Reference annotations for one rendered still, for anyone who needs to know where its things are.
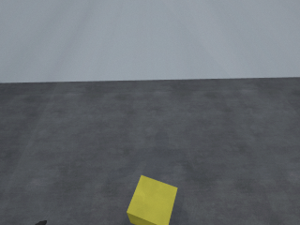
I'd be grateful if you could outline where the carton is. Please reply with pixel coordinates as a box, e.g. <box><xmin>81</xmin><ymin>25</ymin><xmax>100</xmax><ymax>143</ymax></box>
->
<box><xmin>127</xmin><ymin>175</ymin><xmax>178</xmax><ymax>225</ymax></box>

